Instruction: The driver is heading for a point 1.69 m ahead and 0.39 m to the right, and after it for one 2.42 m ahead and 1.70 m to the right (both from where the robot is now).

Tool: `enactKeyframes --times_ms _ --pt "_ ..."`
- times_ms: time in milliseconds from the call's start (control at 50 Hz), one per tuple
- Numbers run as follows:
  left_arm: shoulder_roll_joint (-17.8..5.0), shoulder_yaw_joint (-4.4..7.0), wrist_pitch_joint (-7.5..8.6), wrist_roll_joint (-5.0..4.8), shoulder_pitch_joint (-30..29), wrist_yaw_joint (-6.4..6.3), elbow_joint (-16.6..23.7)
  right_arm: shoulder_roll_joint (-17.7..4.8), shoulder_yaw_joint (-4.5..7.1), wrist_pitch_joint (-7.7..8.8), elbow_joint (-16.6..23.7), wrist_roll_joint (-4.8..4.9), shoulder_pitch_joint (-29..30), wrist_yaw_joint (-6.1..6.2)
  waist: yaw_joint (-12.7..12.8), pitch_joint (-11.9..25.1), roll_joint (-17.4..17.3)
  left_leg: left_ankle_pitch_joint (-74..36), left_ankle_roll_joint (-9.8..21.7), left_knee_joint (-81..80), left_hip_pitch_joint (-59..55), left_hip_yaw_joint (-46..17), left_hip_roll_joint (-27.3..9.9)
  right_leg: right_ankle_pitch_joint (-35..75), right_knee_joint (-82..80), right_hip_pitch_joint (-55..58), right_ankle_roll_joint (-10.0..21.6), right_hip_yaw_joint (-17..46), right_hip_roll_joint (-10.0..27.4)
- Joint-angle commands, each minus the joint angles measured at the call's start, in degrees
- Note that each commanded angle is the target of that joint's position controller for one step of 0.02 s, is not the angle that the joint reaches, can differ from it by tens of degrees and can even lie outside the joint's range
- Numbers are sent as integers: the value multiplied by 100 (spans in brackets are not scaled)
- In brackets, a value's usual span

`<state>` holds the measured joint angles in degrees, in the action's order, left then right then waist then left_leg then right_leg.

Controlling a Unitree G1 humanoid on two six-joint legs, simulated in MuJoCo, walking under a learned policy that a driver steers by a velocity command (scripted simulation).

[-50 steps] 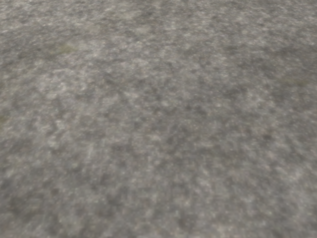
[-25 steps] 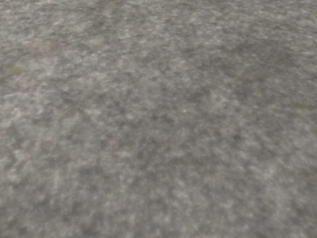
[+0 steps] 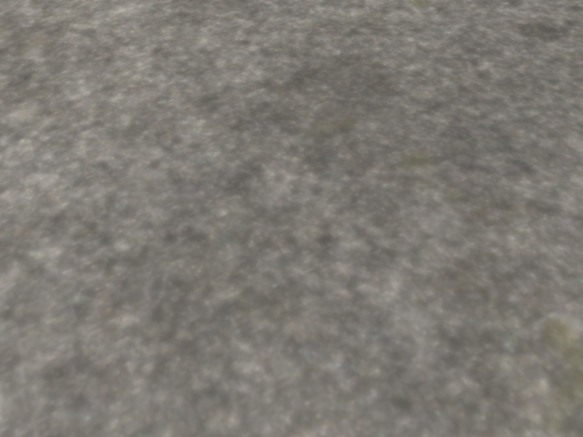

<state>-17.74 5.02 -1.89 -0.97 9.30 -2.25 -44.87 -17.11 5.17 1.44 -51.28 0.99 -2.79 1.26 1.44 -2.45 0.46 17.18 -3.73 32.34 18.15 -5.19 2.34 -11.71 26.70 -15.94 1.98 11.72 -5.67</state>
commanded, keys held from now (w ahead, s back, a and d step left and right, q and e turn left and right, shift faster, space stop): e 0.22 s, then w+e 0.50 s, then w+q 0.28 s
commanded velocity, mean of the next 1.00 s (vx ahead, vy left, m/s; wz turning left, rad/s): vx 0.28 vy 0.00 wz -0.45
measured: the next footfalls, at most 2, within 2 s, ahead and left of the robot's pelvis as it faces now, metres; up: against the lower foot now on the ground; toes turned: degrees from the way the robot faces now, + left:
left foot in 0.04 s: +0.05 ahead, +0.13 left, +0.00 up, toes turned -6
right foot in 0.48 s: +0.03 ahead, -0.15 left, +0.00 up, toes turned -20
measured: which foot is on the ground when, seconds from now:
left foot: up 0.00-0.02, down 0.04-0.48, up 0.50-0.92, down 0.94-1.00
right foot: down 0.00-0.04, up 0.06-0.46, down 0.48-0.96, up 0.98-1.00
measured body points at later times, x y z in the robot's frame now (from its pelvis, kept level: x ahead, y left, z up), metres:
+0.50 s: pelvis +0.03 -0.04 -0.01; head +0.05 -0.07 +0.44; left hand +0.26 +0.19 -0.10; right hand +0.03 -0.36 -0.14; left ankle +0.01 +0.13 -0.73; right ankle -0.01 -0.13 -0.75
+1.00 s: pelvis +0.28 -0.13 -0.03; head +0.31 -0.15 +0.42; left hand +0.43 +0.12 -0.14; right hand +0.35 -0.45 -0.11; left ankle +0.41 -0.10 -0.74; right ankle +0.03 -0.15 -0.67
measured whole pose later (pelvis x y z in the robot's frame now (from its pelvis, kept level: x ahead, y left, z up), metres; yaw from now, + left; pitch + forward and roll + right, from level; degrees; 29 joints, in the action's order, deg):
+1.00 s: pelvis +0.28 -0.13 -0.03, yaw -25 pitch +2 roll +2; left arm -17.3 3.3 2.5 -0.3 22.1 -1.2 -44.9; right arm -17.4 3.1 5.8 -42.7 1.0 -3.9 -3.4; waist 1.9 -2.4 1.0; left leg 7.6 4.7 33.0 28.3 3.0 4.1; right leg -27.1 53.8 -5.3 1.1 5.7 -1.8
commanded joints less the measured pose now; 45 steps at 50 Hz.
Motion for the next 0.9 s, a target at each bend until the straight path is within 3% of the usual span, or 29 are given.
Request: enactKeyframes --times_ms 20,40,60,80,100,120,140,180,220,260,320,380,420,440,460,480,500,520,540,560,580,600,660,720,760,860,900 --pt "-816 163 -22 -63 -291 -56 468 -775 190 124 146 -18 -582 -62 -373 817 645 -1219 225 -1452 -920 -48 -326 1420 44 468 511 1451 1033" --pt "-476 79 -27 -8 22 -46 474 -1136 253 80 181 -118 -606 -26 -129 1026 -511 -2001 636 -1518 -1669 -1057 -1461 -315 1174 -270 191 698 407" --pt "-475 112 22 -51 230 -36 598 -1399 269 29 228 -296 -432 -3 100 797 -1630 -3246 1653 -1508 -1762 -2298 -2366 -2621 2116 -1511 -107 -72 -426" --pt "-996 237 67 29 273 -7 542 -1137 204 35 364 -315 -232 3 59 729 -1270 -3154 2078 -1543 -1466 -2357 -2763 -2600 3340 -1700 -308 -119 75" --pt "-1231 340 46 -18 294 9 421 -807 115 35 488 -266 43 30 111 614 -873 -2824 1867 -1481 -1288 -1699 -2362 -2149 3783 -1639 -379 -162 219" --pt "-1112 346 -22 -15 349 -6 322 -688 77 13 539 -189 234 51 166 478 -745 -2359 1576 -1438 -1214 -1150 -1949 -1776 3962 -1679 -477 -258 276" --pt "-997 324 -82 6 327 -9 320 -607 41 2 565 -108 249 76 86 367 -801 -2212 1479 -1442 -1228 -870 -1780 -1475 4154 -1822 -578 -305 306" --pt "-759 244 -108 -43 129 47 467 -665 18 -51 508 -119 57 127 -53 235 -886 -2356 1520 -1523 -1192 -400 -1596 -1168 4006 -1858 -694 -600 376" --pt "-628 172 -74 -74 -212 73 678 -785 42 -99 447 -159 -246 178 -286 279 -943 -2524 1635 -1557 -1625 -270 -1690 -1048 3434 -2015 -779 -794 533" --pt "-566 113 -54 -67 -394 129 819 -932 88 -119 427 -118 -486 182 -482 460 -914 -1262 1657 -1783 -1897 -291 -1830 -962 2854 -1940 -774 -935 758" --pt "-499 36 -4 -47 -530 254 976 -1168 157 -76 489 -57 -499 111 -540 305 -1054 124 1568 -2134 -1571 -190 -1920 -1006 2076 -1473 -598 -1224 907" --pt "-543 40 43 -42 -426 346 966 -1267 209 14 544 25 -508 -20 -460 135 -948 464 1458 -2205 -1181 84 -1965 -959 1337 -802 -307 -1515 854" --pt "-525 58 60 -54 -119 386 865 -1264 218 43 544 120 -450 -110 -226 120 -860 535 1340 -1964 -967 299 -1971 -683 661 -181 -90 -1681 771" --pt "-510 80 69 -60 247 391 702 -1181 199 43 546 153 -383 -136 -20 172 -759 544 1226 -1610 -685 520 -1880 -445 242 408 20 -1844 629" --pt "-651 174 71 -86 790 355 486 -951 131 59 525 126 -446 -158 192 364 -497 438 1043 -901 -211 837 -1677 -479 61 1291 176 -1840 470" --pt "-1038 350 89 -136 1625 290 285 -551 3 88 603 -19 -345 -193 531 629 469 403 654 985 725 1425 -1228 -743 -362 2396 532 -702 1071" --pt "-1837 453 212 -90 1862 284 454 -160 -126 209 1156 -211 83 -202 461 698 1939 1902 276 2929 2968 1253 -208 -1479 -1092 3194 1621 2611 2541" --pt "-1392 328 399 -20 1792 362 516 -616 -31 364 1246 3 419 -228 620 613 1115 1844 357 3633 3536 268 -336 -2124 -1587 2901 2026 3186 2818" --pt "-1053 205 521 5 1482 366 555 -836 22 466 1250 150 356 -296 385 146 1049 1260 513 3569 3636 157 -608 -2019 -1637 2602 1804 2628 2657" --pt "-812 130 576 -7 1212 347 613 -934 55 524 1084 89 143 -316 209 -72 779 687 555 3301 3390 171 -784 -1533 -1572 2294 1543 1956 2336" --pt "-744 88 559 -17 974 311 672 -968 76 555 996 -53 87 -311 93 -139 608 265 516 2882 3137 193 -846 -914 -1576 2043 1355 1490 2109" --pt "-724 56 545 17 885 264 733 -973 93 563 967 -124 72 -325 7 -139 616 -100 453 2553 2813 210 -847 -333 -1626 1829 1244 1150 1918" --pt "-873 95 551 31 1012 132 755 -690 19 535 1027 -142 249 -342 -16 -58 447 -1047 192 1650 2433 386 -576 880 -1672 1554 1165 548 1641" --pt "-942 132 544 3 1215 58 697 -437 -90 520 1231 -98 739 -366 136 -174 516 -1890 72 436 1831 465 -298 872 -1650 987 993 186 1371" --pt "-874 116 569 -2 1406 53 572 -342 -159 529 1296 -51 911 -430 268 -226 592 -2367 107 15 1476 546 -283 698 -1778 852 929 44 1434" --pt "-832 115 545 0 1608 74 304 -542 -137 556 1388 13 921 -521 241 -380 683 -2061 564 -432 1613 581 -362 1583 -1494 1795 768 -100 1866" --pt "-936 135 487 39 1549 60 297 -731 -43 535 1291 -11 439 -491 -3 73 804 -1495 813 -330 1006 871 -73 3723 -730 2203 646 -316 1827"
